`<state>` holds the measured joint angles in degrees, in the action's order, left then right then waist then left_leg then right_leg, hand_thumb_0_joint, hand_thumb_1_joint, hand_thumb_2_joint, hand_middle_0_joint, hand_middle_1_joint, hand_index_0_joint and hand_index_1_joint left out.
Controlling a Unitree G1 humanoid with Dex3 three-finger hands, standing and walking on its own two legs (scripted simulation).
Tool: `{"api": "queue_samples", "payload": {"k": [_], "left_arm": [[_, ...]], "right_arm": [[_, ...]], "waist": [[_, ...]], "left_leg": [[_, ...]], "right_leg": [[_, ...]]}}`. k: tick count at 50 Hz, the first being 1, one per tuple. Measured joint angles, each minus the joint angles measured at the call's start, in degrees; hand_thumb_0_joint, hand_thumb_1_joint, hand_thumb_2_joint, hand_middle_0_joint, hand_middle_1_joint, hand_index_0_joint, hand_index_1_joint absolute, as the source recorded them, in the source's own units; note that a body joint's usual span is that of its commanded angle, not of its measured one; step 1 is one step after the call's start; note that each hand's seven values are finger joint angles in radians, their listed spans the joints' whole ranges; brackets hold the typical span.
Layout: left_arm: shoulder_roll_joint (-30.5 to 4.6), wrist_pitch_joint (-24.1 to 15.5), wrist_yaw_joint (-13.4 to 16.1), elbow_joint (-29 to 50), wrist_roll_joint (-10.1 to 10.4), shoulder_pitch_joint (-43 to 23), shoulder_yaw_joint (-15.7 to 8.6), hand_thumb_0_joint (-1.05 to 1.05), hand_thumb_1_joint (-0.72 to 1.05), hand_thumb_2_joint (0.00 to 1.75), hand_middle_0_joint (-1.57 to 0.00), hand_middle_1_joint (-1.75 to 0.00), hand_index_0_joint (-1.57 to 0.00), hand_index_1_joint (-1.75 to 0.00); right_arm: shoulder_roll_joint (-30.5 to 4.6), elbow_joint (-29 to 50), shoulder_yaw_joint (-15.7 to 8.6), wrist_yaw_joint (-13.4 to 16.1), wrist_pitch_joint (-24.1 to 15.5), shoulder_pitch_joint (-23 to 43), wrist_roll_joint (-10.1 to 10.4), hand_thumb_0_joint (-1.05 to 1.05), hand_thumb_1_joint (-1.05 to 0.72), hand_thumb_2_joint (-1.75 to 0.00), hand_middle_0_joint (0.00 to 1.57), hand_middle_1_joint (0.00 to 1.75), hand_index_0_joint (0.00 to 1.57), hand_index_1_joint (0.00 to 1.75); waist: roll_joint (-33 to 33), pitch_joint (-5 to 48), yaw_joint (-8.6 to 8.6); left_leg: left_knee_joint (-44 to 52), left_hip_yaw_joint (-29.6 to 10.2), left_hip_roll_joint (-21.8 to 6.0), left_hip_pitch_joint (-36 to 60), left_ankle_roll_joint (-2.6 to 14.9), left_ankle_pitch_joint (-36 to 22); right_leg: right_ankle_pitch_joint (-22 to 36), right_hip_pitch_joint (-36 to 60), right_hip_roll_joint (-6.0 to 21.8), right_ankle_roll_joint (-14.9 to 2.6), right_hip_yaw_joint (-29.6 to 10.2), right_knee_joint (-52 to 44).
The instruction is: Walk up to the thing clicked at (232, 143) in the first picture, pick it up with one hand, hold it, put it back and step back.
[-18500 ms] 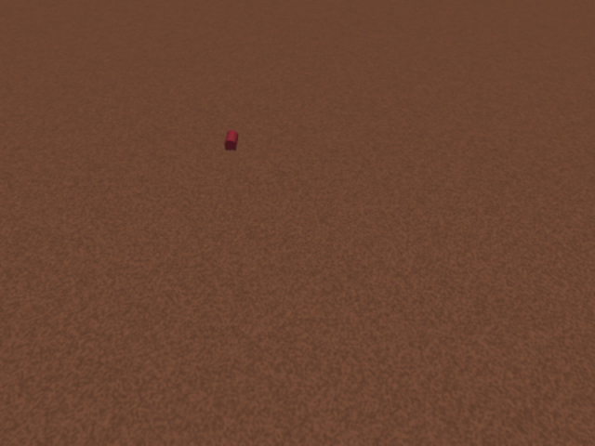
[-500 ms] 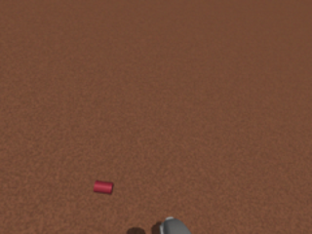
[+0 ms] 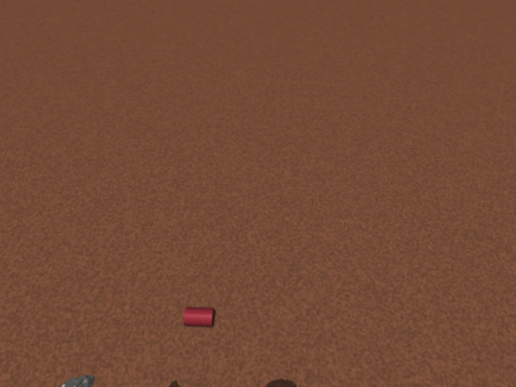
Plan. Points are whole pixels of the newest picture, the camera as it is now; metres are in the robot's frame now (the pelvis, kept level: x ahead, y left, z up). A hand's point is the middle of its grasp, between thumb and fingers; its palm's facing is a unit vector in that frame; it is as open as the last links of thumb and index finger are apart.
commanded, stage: stand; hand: left
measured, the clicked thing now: (199, 316) +0.51 +0.21 -0.73
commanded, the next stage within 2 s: none
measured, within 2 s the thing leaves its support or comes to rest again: neither
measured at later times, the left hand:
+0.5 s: hand out of the picture +0.05 +0.26 -0.14, palm faces -0.02 -0.93 -0.37, open 7.4 cm
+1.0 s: hand out of the picture +0.11 +0.23 -0.14, palm faces -0.02 -0.94 -0.34, open 7.4 cm
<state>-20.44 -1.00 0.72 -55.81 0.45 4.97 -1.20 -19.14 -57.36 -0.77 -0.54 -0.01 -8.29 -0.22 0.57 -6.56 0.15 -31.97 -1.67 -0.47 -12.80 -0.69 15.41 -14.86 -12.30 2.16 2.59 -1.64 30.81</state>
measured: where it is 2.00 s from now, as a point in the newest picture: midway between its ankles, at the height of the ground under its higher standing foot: outside the picture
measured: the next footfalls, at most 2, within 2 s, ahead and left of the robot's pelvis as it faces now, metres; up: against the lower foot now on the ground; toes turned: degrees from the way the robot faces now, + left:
none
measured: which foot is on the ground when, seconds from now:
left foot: down 0.00-1.00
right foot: down 0.00-1.00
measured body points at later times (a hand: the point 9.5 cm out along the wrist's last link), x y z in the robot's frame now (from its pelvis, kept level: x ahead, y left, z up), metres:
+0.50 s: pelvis +0.00 -0.01 +0.01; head +0.01 -0.01 +0.46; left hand +0.05 +0.31 -0.12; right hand +0.09 -0.30 -0.12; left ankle +0.02 +0.13 -0.73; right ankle +0.02 -0.15 -0.73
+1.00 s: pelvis +0.02 -0.02 +0.01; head +0.03 -0.02 +0.46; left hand +0.11 +0.28 -0.11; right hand +0.09 -0.32 -0.12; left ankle +0.02 +0.13 -0.73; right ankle +0.02 -0.15 -0.73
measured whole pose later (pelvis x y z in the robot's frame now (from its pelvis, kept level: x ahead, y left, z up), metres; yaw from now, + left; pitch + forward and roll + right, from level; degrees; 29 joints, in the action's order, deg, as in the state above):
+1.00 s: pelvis +0.02 -0.02 +0.01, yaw +1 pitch -1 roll +0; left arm -20.0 -1.2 -0.4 -64.8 -0.3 4.2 -0.3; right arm -20.7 -66.0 -0.1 -0.7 -0.6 -5.0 -0.3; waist 0.4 -2.9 0.7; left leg -20.1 -2.7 -1.8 -8.7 -2.4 10.3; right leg -10.6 -8.6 1.1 1.2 -0.3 20.4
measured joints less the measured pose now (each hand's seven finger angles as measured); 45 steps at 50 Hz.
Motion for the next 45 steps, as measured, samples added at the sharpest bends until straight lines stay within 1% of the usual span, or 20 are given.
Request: {"api": "queue_samples", "payload": {"k": [5, 9, 16, 22, 30, 45], "left_arm": [[-0.46, 0.2, -0.86, -2.82, -0.39, -1.33, 0.39, 0.0, 0.9, 0.9, -0.21, -0.3, -0.2, -0.3], [-0.45, -0.02, -1.35, -4.87, -0.54, -1.26, 0.69, 0.0, 0.9, 0.9, -0.21, -0.3, -0.2, -0.3], [-0.53, -0.12, -1.55, -8.03, -0.86, 0.36, 0.77, 0.0, 0.9, 0.9, -0.21, -0.3, -0.2, -0.3], [-0.59, -0.21, -1.38, -9.85, -1.07, 2.25, 0.81, 0.0, 0.9, 0.9, -0.21, -0.3, -0.2, -0.3], [-0.24, -0.15, -1.02, -10.45, -1.02, 3.19, 1.05, 0.0, 0.9, 0.9, -0.21, -0.3, -0.2, -0.3], [0.55, -0.32, -1.06, -9.05, -0.72, 0.06, 1.02, 0.0, 0.9, 0.9, -0.21, -0.3, -0.2, -0.3]], "right_arm": [[-0.24, -2.68, 0.21, -0.27, -0.54, 0.57, -0.06, 0.0, -0.9, -0.89, 0.21, 0.3, 0.21, 0.3], [-0.7, -4.31, 0.08, -0.36, -0.96, 1.12, -0.08, 0.0, -0.9, -0.89, 0.21, 0.3, 0.21, 0.3], [-0.98, -5.97, -0.16, -0.43, -1.06, 2.3, -0.17, 0.0, -0.9, -0.89, 0.21, 0.3, 0.21, 0.3], [-0.92, -6.91, -0.2, -0.62, -0.81, 3.07, -0.06, 0.0, -0.9, -0.89, 0.21, 0.3, 0.21, 0.3], [-0.64, -7.58, 0.12, -0.77, -0.42, 3.65, -0.1, 0.0, -0.9, -0.89, 0.21, 0.3, 0.21, 0.3], [-1.31, -8.54, 0.53, -0.3, -0.52, 3.43, -0.07, 0.0, -0.9, -0.89, 0.21, 0.3, 0.21, 0.3]], "waist": [[-1.91, 2.1, 0.63], [-2.48, 3.17, 0.7], [-1.9, 3.69, 0.33], [-0.42, 3.21, -0.12], [0.63, 2.87, -0.37], [-0.12, 3.55, 0.32]], "left_leg": [[4.0, 0.41, 0.37, 1.84, 0.33, -2.09], [6.55, 0.58, 0.62, 2.85, 0.47, -3.54], [9.58, 0.47, 0.73, 3.25, 0.29, -5.43], [10.41, -0.16, 0.3, 3.03, -0.19, -5.95], [10.48, -0.67, -0.58, 2.97, -0.89, -5.69], [11.57, -0.96, -1.29, 3.83, -1.63, -5.29]], "right_leg": [[2.35, 1.83, 0.45, 0.23, -0.31, -4.18], [3.75, 2.76, 0.75, 0.42, -0.42, -6.59], [5.1, 2.76, 0.93, 0.42, -0.29, -8.67], [5.36, 2.65, 0.51, 0.03, 0.36, -9.32], [5.11, 2.74, -0.35, -0.68, 0.89, -9.54], [4.46, 3.41, -1.01, -1.34, 1.25, -10.15]]}}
